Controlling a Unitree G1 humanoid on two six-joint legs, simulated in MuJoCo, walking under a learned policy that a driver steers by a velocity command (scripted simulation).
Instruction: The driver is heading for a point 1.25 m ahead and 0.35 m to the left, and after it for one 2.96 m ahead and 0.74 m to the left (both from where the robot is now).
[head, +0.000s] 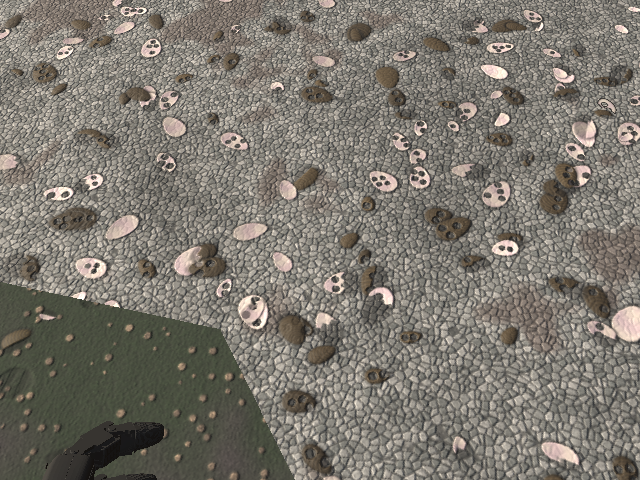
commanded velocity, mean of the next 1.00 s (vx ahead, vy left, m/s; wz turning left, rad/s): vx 0.09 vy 0.00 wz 0.43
